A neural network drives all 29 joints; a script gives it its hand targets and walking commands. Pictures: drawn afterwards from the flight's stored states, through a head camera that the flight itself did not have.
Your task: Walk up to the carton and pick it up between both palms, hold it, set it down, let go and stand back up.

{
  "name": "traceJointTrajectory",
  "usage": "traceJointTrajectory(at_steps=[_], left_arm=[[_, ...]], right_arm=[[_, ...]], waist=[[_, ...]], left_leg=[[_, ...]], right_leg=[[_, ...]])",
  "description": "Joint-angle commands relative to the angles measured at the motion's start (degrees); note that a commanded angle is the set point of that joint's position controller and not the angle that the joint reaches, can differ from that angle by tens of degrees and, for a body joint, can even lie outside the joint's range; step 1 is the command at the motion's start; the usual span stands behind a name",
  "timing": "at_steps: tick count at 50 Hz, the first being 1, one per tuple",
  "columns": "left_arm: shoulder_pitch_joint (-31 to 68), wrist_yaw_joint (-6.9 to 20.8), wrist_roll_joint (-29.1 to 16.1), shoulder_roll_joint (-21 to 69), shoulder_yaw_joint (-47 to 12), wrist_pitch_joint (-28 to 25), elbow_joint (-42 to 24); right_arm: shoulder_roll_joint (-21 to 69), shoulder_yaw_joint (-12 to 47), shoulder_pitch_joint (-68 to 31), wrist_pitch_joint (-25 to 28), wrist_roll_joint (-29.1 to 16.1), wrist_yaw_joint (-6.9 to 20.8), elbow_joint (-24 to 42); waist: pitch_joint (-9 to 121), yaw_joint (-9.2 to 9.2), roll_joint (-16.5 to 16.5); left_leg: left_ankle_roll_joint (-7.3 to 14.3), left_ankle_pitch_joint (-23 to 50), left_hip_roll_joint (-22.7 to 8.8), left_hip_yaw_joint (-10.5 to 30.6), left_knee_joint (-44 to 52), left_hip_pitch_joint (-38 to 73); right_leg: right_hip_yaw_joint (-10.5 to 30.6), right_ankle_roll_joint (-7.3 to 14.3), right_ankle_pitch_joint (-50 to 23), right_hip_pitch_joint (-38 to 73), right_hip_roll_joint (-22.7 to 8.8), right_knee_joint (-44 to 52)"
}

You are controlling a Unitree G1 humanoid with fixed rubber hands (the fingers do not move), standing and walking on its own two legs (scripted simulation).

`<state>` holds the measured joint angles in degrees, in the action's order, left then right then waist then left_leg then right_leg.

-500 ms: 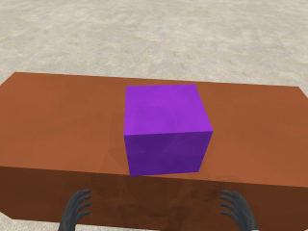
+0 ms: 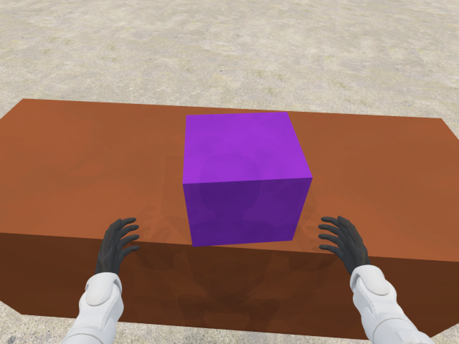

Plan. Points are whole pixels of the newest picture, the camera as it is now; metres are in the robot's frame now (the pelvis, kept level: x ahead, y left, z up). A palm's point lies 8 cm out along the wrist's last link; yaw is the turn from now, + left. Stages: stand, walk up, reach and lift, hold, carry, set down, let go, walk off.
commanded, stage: reach and lift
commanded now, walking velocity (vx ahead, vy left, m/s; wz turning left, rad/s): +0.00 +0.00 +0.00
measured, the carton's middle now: (240, 178) +0.50 +0.00 -0.01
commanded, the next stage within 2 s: none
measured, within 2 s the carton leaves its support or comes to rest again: neither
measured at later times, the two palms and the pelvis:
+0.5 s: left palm (111, 223) +0.35 +0.24 +0.03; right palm (347, 213) +0.38 -0.21 +0.03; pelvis +0.00 +0.00 +0.01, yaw +0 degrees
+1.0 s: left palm (115, 175) +0.42 +0.24 +0.09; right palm (343, 165) +0.45 -0.20 +0.09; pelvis +0.02 +0.01 +0.01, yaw +0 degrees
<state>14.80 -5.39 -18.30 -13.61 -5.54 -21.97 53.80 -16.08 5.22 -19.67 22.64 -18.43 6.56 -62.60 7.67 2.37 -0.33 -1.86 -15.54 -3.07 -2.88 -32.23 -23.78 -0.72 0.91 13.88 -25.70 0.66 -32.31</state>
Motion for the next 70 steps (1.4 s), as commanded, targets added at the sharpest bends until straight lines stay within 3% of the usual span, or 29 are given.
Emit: traceJointTrajectory(at_steps=[1,4,9,12,17,22,26,29,33,36,41,42,43,49,55,60,70], left_arm=[[15.16,1.58,0.65,-7.38,4.28,-2.8,-0.68],[18.62,2.63,0.72,-7.46,5.22,-3.88,-1.7],[23.48,3.36,-0.49,-9.14,6.08,-4.59,-0.95],[27.52,3.2,-1.67,-9.6,5.31,-4.47,-1.81],[29.31,3.41,-1.76,-9.55,4.92,-2.29,0.55],[30.3,4.21,0.05,-9.39,6.23,0.79,1.52],[33.53,4.58,1.58,-10.85,8.87,2.43,0.56],[37.27,4.31,1.43,-11.12,9.31,2.96,1.08],[43.8,3.85,-0.93,-11.56,7.49,3.23,0.71],[46.49,3.23,-1.72,-10.94,5.39,3.93,1.11],[44.82,3.86,-0.5,-10.27,6.1,6.91,4.06],[45.47,3.68,-0.79,-10.05,5.9,6.85,-0.32],[46.04,3.71,-0.18,-10.02,6.14,7.4,1.17],[50.48,3.78,0.23,-11.83,8.23,9.79,3.0],[59.29,2.18,-3.05,-13.55,5.26,9.97,3.08],[64.08,1.85,-4.88,-13.91,3.0,11.32,6.71],[73.19,2.36,-7.3,-15.65,0.51,12.73,13.86]], right_arm=[[-6.92,-0.14,-16.49,1.55,-0.45,-1.53,4.51],[-7.51,-0.77,-18.87,2.55,0.2,-2.59,4.89],[-8.03,-0.32,-24.04,2.06,0.4,-3.86,6.55],[-8.15,-0.21,-28.08,0.75,0.18,-3.6,8.3],[-8.9,1.81,-30.09,-1.04,-2.23,-3.76,3.6],[-9.55,3.31,-31.56,-3.22,-4.08,-3.59,0.6],[-10.1,2.88,-35.23,-4.48,-4.17,-4.31,3.53],[-10.68,2.8,-39.26,-5.39,-3.11,-4.72,4.27],[-11.56,2.5,-45.05,-7.03,-3.82,-4.56,3.92],[-12.82,2.57,-47.02,-7.72,-5.02,-4.23,0.83],[-14.1,5.34,-46.98,-8.95,-7.19,-4.67,-3.13],[-16.53,2.94,-47.94,-8.43,-7.65,-4.8,-0.1],[-16.25,3.88,-48.44,-8.71,-7.32,-4.99,-1.56],[-15.05,5.28,-53.6,-11.47,-7.29,-5.09,-0.54],[-15.9,7.08,-60.4,-12.8,-9.29,-3.5,-0.14],[-17.38,7.77,-64.45,-14.03,-10.37,-3.15,-5.45],[-18.92,7.29,-74.1,-15.42,-9.67,-3.5,-11.62]], waist=[[16.12,0.61,-2.13],[19.98,-0.29,-0.82],[21.58,-1.12,-2.91],[24.57,-0.56,-0.34],[25.73,0.03,1.22],[25.61,0.31,0.46],[27.68,1.1,0.04],[28.83,1.28,-1.36],[31.93,0.99,0.13],[34.62,0.27,2.75],[36.62,0.96,1.92],[39.56,-0.73,0.75],[39.15,-0.16,0.27],[32.68,1.6,-3.73],[39.64,3.37,-0.88],[42.62,2.81,0.32],[45.78,0.81,-3.31]], left_leg=[[-0.98,11.02,4.14,-0.77,4.27,3.35],[-1.54,15.88,4.05,-0.39,3.89,5.21],[-1.14,14.03,3.81,-0.64,5.16,5.59],[-1.69,14.12,3.97,-0.96,5.06,5.2],[-2.23,18.06,3.6,-0.97,4.58,6.49],[-2.16,21.3,3.51,-0.74,5.74,7.12],[-2.0,25.37,3.86,-0.54,6.45,8.6],[-1.72,22.45,3.68,-0.44,7.41,7.67],[-2.12,20.96,3.42,-0.73,7.4,7.82],[-3.15,26.43,2.8,-0.12,5.59,12.63],[-3.59,35.04,2.99,0.25,4.48,13.27],[-3.75,36.4,3.47,0.32,4.5,13.35],[-3.42,36.73,3.16,0.38,4.77,13.17],[-1.64,29.73,3.38,0.43,8.37,7.11],[-2.32,29.76,3.09,0.44,7.31,9.21],[-2.43,29.32,2.54,0.33,5.82,7.48],[-1.13,28.82,1.85,0.62,5.54,0.37]], right_leg=[[1.88,-2.74,-9.99,7.55,1.43,6.6],[1.23,-2.71,-13.47,8.74,2.13,7.12],[0.77,-2.86,-11.85,7.84,2.06,8.3],[0.31,-2.61,-10.42,5.65,2.03,8.56],[0.5,-2.51,-13.25,5.82,1.63,9.12],[0.91,-2.87,-17.11,8.23,1.88,10.3],[0.92,-3.62,-21.63,11.08,2.12,11.52],[0.22,-3.47,-19.92,10.89,2.34,11.67],[-0.38,-3.37,-17.69,7.76,2.21,11.67],[-0.59,-2.69,-19.76,3.99,2.6,12.17],[0.17,-3.17,-28.88,8.63,2.88,12.33],[1.04,-2.88,-30.15,8.65,3.48,13.09],[1.06,-2.98,-31.11,9.46,3.37,12.82],[1.36,-4.25,-28.6,14.9,2.46,13.1],[0.51,-4.6,-25.87,9.82,2.88,12.7],[0.74,-4.72,-25.83,7.49,2.41,11.61],[0.88,-6.23,-29.94,11.33,1.6,8.69]])
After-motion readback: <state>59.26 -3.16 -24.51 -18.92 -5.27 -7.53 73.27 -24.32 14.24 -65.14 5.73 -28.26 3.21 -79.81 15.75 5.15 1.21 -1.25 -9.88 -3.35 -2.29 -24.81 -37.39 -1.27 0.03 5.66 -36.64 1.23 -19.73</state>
